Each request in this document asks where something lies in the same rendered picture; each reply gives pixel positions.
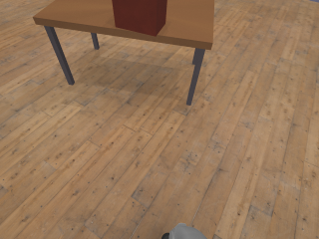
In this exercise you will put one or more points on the carton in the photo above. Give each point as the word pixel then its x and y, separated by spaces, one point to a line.
pixel 141 16

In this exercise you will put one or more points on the robot right shin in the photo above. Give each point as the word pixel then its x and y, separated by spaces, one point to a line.
pixel 180 224

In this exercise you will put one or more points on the robot right thigh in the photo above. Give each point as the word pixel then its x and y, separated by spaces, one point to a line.
pixel 185 232

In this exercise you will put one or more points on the table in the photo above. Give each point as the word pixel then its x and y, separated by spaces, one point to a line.
pixel 188 23

